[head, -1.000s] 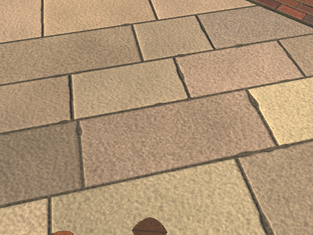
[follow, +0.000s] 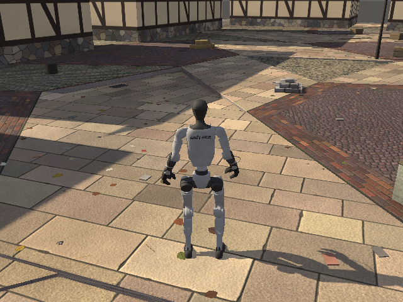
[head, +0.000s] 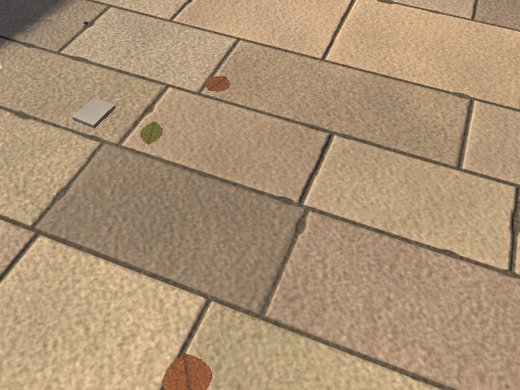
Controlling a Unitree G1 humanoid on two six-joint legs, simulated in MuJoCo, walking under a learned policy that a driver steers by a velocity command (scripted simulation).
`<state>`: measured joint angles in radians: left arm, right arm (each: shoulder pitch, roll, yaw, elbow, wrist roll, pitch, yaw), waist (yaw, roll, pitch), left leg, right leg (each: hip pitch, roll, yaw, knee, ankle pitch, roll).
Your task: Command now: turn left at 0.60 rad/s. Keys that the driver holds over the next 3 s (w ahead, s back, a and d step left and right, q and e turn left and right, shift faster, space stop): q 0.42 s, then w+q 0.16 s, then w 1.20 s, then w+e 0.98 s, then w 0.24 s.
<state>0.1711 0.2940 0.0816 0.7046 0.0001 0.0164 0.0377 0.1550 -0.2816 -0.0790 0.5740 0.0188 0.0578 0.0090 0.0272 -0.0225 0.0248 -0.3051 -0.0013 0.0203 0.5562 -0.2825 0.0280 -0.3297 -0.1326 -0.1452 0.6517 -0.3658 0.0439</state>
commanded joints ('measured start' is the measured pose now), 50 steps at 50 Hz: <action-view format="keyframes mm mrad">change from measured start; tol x16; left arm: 1 -72 75 15 -114 31 -25 -2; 50 57 102 1 -49 -12 -113 -59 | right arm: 1 133 -264 -73 -67 -46 -34 -12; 37 -66 -50 6 -37 -2 -91 11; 41 4 -74 0 -16 11 -102 23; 44 339 -214 -50 60 -3 -99 -4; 50 159 -101 4 40 -21 -140 14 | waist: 1 -88 309 -192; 21 10 170 -137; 23 -24 -292 -118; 42 -48 -83 -1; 45 -133 352 -178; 50 -43 138 12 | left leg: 1 307 418 -556 -178 692 350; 7 131 186 -315 -185 469 197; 20 75 119 -539 -108 292 159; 23 -366 -156 -183 302 -351 -1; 28 -483 -1 -124 670 -46 -78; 33 -451 26 -77 464 33 -89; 42 116 -11 55 -66 52 14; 43 295 -1 16 -87 47 40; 45 546 397 -721 -298 -206 263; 50 260 238 -357 -378 25 195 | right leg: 1 -402 109 140 512 -339 40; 7 -307 112 196 525 14 45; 18 -93 179 224 26 -22 16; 21 128 143 220 -264 196 -29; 24 223 -280 712 -425 -45 -325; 26 205 -162 553 -442 -202 -232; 35 208 -115 284 -507 -10 -227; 42 42 -129 229 -358 36 -207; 46 -573 77 200 602 -156 -63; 50 -485 -13 202 495 148 -68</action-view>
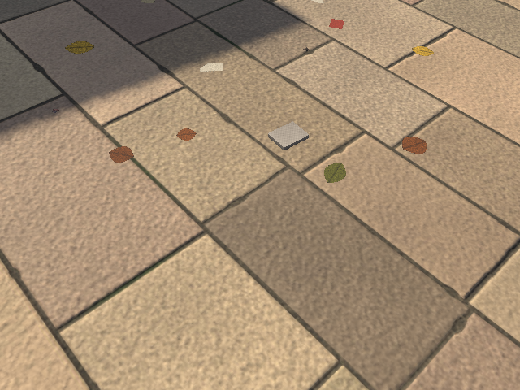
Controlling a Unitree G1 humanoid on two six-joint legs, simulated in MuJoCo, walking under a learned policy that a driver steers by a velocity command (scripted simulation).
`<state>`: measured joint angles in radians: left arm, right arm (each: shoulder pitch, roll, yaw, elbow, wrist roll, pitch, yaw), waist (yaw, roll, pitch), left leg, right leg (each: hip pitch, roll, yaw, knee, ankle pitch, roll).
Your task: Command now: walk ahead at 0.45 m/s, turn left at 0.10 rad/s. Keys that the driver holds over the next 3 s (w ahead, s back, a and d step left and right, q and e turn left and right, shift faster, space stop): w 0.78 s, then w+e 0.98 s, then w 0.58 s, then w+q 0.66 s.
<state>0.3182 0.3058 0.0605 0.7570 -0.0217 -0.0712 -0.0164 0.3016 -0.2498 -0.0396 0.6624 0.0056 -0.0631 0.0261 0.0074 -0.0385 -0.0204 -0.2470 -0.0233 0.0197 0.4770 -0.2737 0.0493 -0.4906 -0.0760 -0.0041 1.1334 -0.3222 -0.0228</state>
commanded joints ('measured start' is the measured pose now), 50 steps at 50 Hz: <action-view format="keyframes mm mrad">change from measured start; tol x32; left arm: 1 -80 76 19 -90 11 -18 -8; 13 -406 29 -17 -176 2 -31 -50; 20 125 202 49 -56 17 -18 -24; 50 -44 118 16 -20 -10 -6 18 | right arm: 1 7 -133 -35 -42 -9 -23 -6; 50 -27 -125 -37 31 -12 -36 -13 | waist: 1 -12 153 53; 15 -51 121 98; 20 96 -231 -473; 24 22 5 -32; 50 -72 132 -53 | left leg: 1 183 246 -310 -312 111 172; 14 316 270 -121 -275 423 122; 18 236 194 -60 184 891 51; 20 -346 -65 -125 850 -275 -44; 21 -461 -1 -188 925 -263 -33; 41 -350 95 -57 35 257 -32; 44 13 48 -17 -29 209 22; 46 649 445 -606 -58 47 228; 50 285 333 -339 -215 91 143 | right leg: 1 -302 -64 49 -5 145 11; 15 -134 47 -14 -619 320 -42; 18 372 84 -45 -605 309 -126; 20 972 -328 742 -746 103 -363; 27 289 -143 259 -976 245 -252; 40 470 -160 122 -934 328 -181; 44 449 -105 115 -634 585 -120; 46 -124 124 20 0 -181 -8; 50 -239 -19 113 88 -29 3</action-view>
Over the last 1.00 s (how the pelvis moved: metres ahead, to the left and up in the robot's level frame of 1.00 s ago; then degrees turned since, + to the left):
0.08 0.10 0.01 27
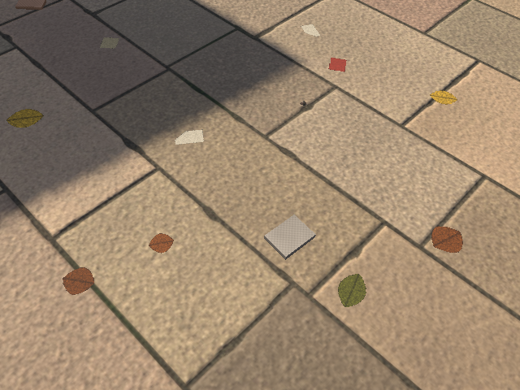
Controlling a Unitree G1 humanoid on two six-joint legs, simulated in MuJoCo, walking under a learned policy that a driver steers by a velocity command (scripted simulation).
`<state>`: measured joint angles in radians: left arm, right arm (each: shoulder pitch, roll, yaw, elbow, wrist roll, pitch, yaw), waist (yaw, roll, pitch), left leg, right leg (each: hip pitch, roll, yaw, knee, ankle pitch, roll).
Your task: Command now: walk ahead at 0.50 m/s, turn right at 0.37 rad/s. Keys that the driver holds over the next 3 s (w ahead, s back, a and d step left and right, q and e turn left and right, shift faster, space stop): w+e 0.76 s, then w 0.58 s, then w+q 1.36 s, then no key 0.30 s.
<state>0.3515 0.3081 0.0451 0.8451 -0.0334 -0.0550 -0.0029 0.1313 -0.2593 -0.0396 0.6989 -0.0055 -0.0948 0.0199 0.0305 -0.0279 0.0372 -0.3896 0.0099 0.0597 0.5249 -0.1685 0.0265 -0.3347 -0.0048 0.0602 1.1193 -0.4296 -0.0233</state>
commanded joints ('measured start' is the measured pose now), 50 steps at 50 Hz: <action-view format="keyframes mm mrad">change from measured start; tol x32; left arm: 1 -58 102 35 -106 2 -10 3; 50 -35 128 38 -187 -1 -7 17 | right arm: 1 114 -100 -34 -2 -7 -11 -7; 41 -211 -117 -27 -84 9 -30 11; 50 172 -145 -55 14 17 -20 8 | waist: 1 -62 145 -86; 22 34 -255 -230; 50 -111 117 -121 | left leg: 1 353 276 -309 -299 27 155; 15 417 280 95 -364 254 124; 20 436 249 181 79 802 56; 23 -354 -54 -122 888 -458 -61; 38 -133 3 -117 50 268 -96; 45 72 -20 -83 -99 130 18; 48 765 390 -847 -202 -177 305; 50 526 320 -636 -248 -291 222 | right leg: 1 -338 -115 55 74 123 9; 20 36 50 -188 -527 260 -120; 23 736 -336 815 -815 2 -429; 31 152 -151 268 -896 531 -281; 44 271 -160 323 -720 485 -166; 50 -443 6 108 191 -14 -7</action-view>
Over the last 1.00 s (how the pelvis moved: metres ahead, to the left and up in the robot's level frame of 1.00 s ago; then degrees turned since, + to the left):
0.55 0.02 -0.01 -4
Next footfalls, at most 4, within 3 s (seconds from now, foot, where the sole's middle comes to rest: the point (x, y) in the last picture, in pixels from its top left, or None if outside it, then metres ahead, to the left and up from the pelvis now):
0.42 right None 0.36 -0.17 -0.77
0.92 left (309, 303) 0.69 -0.10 -0.77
1.40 right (432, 277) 0.79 -0.46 -0.77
1.94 left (380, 179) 1.16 -0.36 -0.77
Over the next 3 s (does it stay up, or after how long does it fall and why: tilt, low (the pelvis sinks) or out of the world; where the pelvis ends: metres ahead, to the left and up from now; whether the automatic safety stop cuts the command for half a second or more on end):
stays up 1.50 -0.42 -0.01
